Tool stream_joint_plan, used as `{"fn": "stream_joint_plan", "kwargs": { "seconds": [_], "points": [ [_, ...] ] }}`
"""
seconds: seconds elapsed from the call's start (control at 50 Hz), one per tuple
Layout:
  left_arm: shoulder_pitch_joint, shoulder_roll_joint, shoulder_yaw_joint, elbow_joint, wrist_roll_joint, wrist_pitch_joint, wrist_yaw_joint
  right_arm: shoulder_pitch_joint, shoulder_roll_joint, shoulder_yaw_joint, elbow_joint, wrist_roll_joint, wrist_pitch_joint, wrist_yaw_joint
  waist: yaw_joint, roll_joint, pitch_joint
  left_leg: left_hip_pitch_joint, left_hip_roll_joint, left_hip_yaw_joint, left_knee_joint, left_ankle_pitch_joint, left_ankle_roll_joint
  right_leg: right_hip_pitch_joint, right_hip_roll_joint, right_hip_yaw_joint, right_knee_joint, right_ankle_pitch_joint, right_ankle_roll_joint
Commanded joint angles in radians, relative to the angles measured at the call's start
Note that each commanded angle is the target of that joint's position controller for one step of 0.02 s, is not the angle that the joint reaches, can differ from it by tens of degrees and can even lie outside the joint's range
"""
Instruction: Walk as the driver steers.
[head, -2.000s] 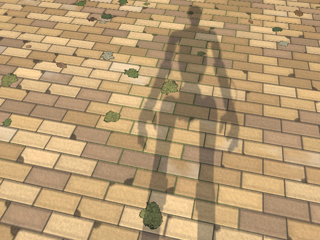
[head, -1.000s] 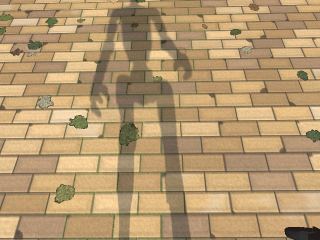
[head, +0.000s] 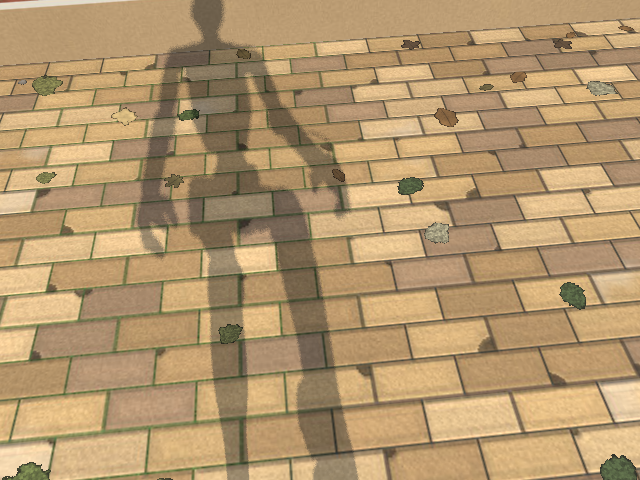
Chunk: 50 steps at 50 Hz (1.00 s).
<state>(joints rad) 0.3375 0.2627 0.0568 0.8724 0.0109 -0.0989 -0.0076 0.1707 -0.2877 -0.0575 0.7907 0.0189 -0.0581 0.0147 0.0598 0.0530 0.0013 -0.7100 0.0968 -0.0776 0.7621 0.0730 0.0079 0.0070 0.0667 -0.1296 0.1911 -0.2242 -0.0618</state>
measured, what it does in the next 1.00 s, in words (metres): walks ahead, turning left: left foot, then right foot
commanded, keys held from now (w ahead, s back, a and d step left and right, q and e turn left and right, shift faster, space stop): w+q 0.48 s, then w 0.52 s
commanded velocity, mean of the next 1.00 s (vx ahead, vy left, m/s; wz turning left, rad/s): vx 0.50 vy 0.00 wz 0.36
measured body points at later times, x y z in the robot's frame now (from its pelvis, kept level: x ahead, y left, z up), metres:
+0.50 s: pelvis +0.28 +0.06 +0.00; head +0.31 +0.08 +0.45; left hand +0.41 +0.37 -0.09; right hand +0.43 -0.19 -0.10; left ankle +0.24 +0.13 -0.74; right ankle +0.48 -0.08 -0.69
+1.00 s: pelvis +0.55 +0.09 +0.00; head +0.58 +0.09 +0.45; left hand +0.46 +0.35 -0.12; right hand +0.83 -0.06 -0.09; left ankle +0.62 +0.30 -0.69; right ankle +0.55 -0.02 -0.74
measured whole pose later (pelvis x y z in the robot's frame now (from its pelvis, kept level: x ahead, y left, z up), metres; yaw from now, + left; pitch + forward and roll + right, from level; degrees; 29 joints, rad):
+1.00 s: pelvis +0.55 +0.09 +0.00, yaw +22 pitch +2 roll -1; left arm 0.38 0.26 0.05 0.84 -0.01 -0.08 -0.02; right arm 0.14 -0.28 -0.05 0.66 0.01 -0.06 0.01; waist 0.08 0.04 0.01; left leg -0.64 0.09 -0.05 0.76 -0.09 -0.01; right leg -0.09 0.05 -0.01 0.26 -0.20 -0.05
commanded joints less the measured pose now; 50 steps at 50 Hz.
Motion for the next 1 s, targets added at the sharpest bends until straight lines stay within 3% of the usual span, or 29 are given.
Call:
{"fn": "stream_joint_plan", "kwargs": {
  "seconds": [0.02,0.08,0.12,0.16,0.18,0.2,0.22,0.24,0.26,0.28,0.3,0.32,0.38,0.48,0.54,0.58,0.62,0.64,0.66,0.68,0.7,0.72,0.74,0.76,0.78,0.82,0.86,0.92,1.0],
  "points": [
    [-0.007,0.157,0.034,-0.038,-0.007,-0.007,0.012,-0.120,-0.022,0.005,-0.105,0.000,-0.014,0.018,0.019,-0.080,0.083,-0.010,-0.004,0.039,-0.096,0.054,0.015,-0.018,-0.298,0.049,-0.075,0.340,-0.103],
    [0.027,0.168,0.037,-0.016,-0.015,0.020,0.016,-0.186,-0.022,0.008,-0.158,0.002,-0.015,0.042,0.034,-0.080,0.097,-0.060,-0.021,0.083,-0.146,-0.049,0.040,0.108,-0.334,0.022,-0.008,0.451,-0.093],
    [0.010,0.188,0.042,-0.021,-0.018,0.038,0.024,-0.179,-0.036,0.001,-0.184,0.004,-0.014,0.056,0.006,-0.106,0.069,0.002,-0.060,0.138,-0.162,-0.149,0.069,0.144,-0.342,-0.008,0.084,0.699,-0.072],
    [-0.007,0.218,0.050,-0.033,-0.017,0.054,0.039,-0.068,-0.081,-0.024,-0.177,0.003,-0.006,0.057,-0.066,-0.154,-0.024,0.185,-0.134,0.196,-0.148,-0.244,0.110,0.145,-0.335,-0.039,0.279,1.034,-0.049],
    [-0.024,0.221,0.049,-0.040,-0.019,0.060,0.045,0.076,-0.128,-0.052,-0.147,0.005,-0.004,0.049,-0.147,-0.143,-0.100,0.393,-0.169,0.194,-0.204,-0.201,0.145,0.073,-0.309,-0.060,0.470,1.043,-0.024],
    [-0.026,0.209,0.041,-0.062,-0.013,0.051,0.050,0.239,-0.203,-0.084,-0.115,0.003,0.004,0.029,-0.225,-0.068,-0.196,0.708,-0.080,0.026,-0.240,-0.169,0.202,-0.155,-0.269,-0.060,0.752,0.785,0.013],
    [0.074,0.048,-0.008,-0.109,0.017,0.019,0.027,0.241,-0.301,-0.100,-0.116,0.005,0.003,0.018,-0.113,0.190,-0.280,1.072,0.185,-0.524,-0.288,-0.250,0.387,-0.631,-0.052,-0.001,1.116,-0.218,0.077],
    [-0.004,0.122,0.000,-0.120,-0.013,-0.026,0.006,0.282,-0.229,-0.079,-0.133,-0.002,-0.004,0.015,-0.177,0.109,-0.405,1.156,0.252,-0.763,-0.417,-0.318,0.440,-0.760,-0.022,0.226,1.249,-0.360,0.068],
    [-0.103,0.164,0.013,-0.156,-0.049,-0.049,-0.005,0.249,-0.179,-0.065,-0.128,-0.010,-0.009,0.013,-0.192,0.061,-0.267,1.072,0.211,-0.597,-0.436,-0.267,0.379,-0.838,-0.081,0.249,1.226,-0.273,0.047],
    [-0.133,0.151,0.006,-0.168,-0.044,-0.059,-0.003,0.187,-0.154,-0.058,-0.137,-0.005,-0.012,0.012,-0.149,-0.026,-0.168,0.917,0.164,-0.467,-0.443,-0.186,0.341,-0.813,-0.124,0.238,1.131,-0.190,0.037],
    [-0.141,0.149,0.011,-0.162,-0.021,-0.058,0.003,0.118,-0.130,-0.051,-0.153,-0.007,-0.012,0.012,-0.105,-0.072,-0.099,0.768,0.126,-0.384,-0.460,-0.084,0.315,-0.756,-0.152,0.226,1.039,-0.153,0.045],
    [-0.124,0.160,0.020,-0.159,-0.008,-0.045,0.006,0.077,-0.106,-0.041,-0.172,-0.017,-0.012,0.009,-0.068,-0.061,-0.075,0.668,0.099,-0.330,-0.486,-0.006,0.309,-0.685,-0.171,0.229,0.995,-0.129,0.054],
    [-0.100,0.127,0.019,-0.170,0.005,-0.009,0.009,0.061,-0.126,-0.047,-0.178,-0.011,-0.015,0.000,-0.030,-0.035,-0.042,0.508,0.067,-0.256,-0.534,0.081,0.316,-0.617,-0.175,0.200,0.867,-0.086,0.103],
    [-0.290,0.075,-0.004,-0.222,0.004,-0.007,0.006,0.124,-0.162,-0.059,-0.155,0.001,-0.001,-0.026,-0.099,0.011,-0.007,0.402,-0.029,-0.151,-0.517,-0.036,0.232,-0.526,-0.106,0.169,0.482,0.255,0.133],
    [-0.348,0.090,-0.002,-0.237,-0.012,-0.017,-0.009,0.182,-0.153,-0.054,-0.126,0.003,0.002,-0.026,-0.134,0.036,-0.015,0.463,0.005,-0.191,-0.489,-0.129,0.211,-0.489,-0.088,0.177,0.377,0.337,0.121],
    [-0.362,0.115,0.007,-0.246,-0.013,-0.026,-0.018,0.207,-0.139,-0.049,-0.111,0.003,0.003,-0.026,-0.136,0.044,-0.012,0.542,0.043,-0.242,-0.440,-0.153,0.202,-0.496,-0.091,0.191,0.330,0.288,0.094],
    [-0.337,0.135,0.017,-0.247,-0.014,-0.034,-0.021,0.201,-0.144,-0.051,-0.106,-0.002,0.007,-0.026,-0.114,0.070,-0.006,0.594,0.070,-0.282,-0.393,-0.116,0.187,-0.468,-0.087,0.181,0.305,0.197,0.060],
    [-0.286,0.143,0.024,-0.235,-0.012,-0.038,-0.019,0.189,-0.139,-0.049,-0.107,-0.003,0.010,-0.025,-0.081,0.078,-0.016,0.602,0.058,-0.279,-0.350,-0.055,0.172,-0.402,-0.077,0.161,0.270,0.179,0.037],
    [-0.195,0.171,0.040,-0.215,-0.004,-0.041,-0.013,0.183,-0.112,-0.039,-0.113,-0.006,0.010,-0.023,-0.037,0.068,-0.074,0.588,0.010,-0.247,-0.238,0.040,0.146,-0.260,-0.092,0.167,0.258,0.185,0.002],
    [-0.045,0.222,0.053,-0.200,0.008,-0.044,-0.007,0.179,-0.071,-0.020,-0.134,-0.020,0.007,-0.023,0.028,-0.020,-0.207,0.481,-0.050,-0.176,0.022,-0.068,0.107,-0.023,-0.238,0.316,0.281,0.206,-0.065],
    [0.073,0.305,0.080,-0.150,0.009,-0.030,-0.013,0.322,-0.017,-0.004,-0.138,0.009,-0.005,-0.024,-0.008,-0.337,-0.324,0.118,-0.198,-0.055,0.368,-0.478,0.026,0.308,-0.430,0.752,0.206,-0.006,-0.237],
    [0.092,0.218,0.060,-0.143,-0.023,-0.026,-0.022,0.302,-0.088,-0.012,-0.126,0.013,-0.011,-0.026,0.019,-0.294,-0.279,-0.040,-0.166,-0.111,0.499,-0.648,0.019,0.314,-0.458,0.915,0.114,-0.252,-0.236],
    [0.041,0.166,0.044,-0.152,-0.025,-0.021,-0.020,0.191,-0.139,-0.026,-0.140,0.016,-0.012,-0.024,0.035,-0.190,-0.140,-0.093,-0.122,-0.112,0.538,-0.567,0.023,0.202,-0.423,0.785,0.097,-0.278,-0.192],
    [-0.018,0.149,0.034,-0.165,-0.012,-0.013,-0.018,0.120,-0.131,-0.022,-0.157,0.004,-0.012,-0.025,0.017,-0.114,-0.074,-0.071,-0.079,-0.062,0.511,-0.493,0.023,0.085,-0.379,0.664,0.087,-0.188,-0.164],
    [-0.054,0.130,0.026,-0.163,-0.006,-0.008,-0.018,0.079,-0.119,-0.023,-0.170,-0.010,-0.016,-0.023,-0.003,-0.100,-0.015,-0.057,-0.048,-0.042,0.447,-0.440,0.020,-0.014,-0.344,0.589,0.062,-0.084,-0.165],
    [-0.077,0.105,0.016,-0.161,0.000,-0.011,-0.017,0.101,-0.090,-0.023,-0.164,-0.011,-0.014,-0.017,-0.042,-0.149,-0.010,0.033,-0.011,-0.022,0.364,-0.384,0.015,-0.104,-0.287,0.485,0.023,0.052,-0.153],
    [-0.063,0.121,0.019,-0.145,-0.011,-0.015,-0.014,0.103,-0.061,-0.016,-0.162,-0.010,-0.009,-0.015,-0.049,-0.157,-0.014,0.047,-0.002,0.004,0.294,-0.367,0.002,-0.129,-0.279,0.422,-0.004,0.146,-0.169],
    [-0.040,0.159,0.030,-0.122,-0.018,-0.009,-0.006,0.012,-0.035,-0.003,-0.187,-0.016,-0.013,-0.015,-0.029,-0.129,0.005,0.030,0.010,0.024,0.117,-0.244,-0.016,-0.130,-0.276,0.346,-0.037,0.229,-0.173],
    [0.009,0.177,0.031,-0.089,-0.029,0.004,-0.001,-0.104,-0.021,0.005,-0.205,-0.008,-0.023,-0.002,0.013,-0.129,0.026,0.099,-0.019,0.055,-0.104,-0.058,-0.021,-0.130,-0.247,0.255,-0.036,0.253,-0.141]
  ]
}}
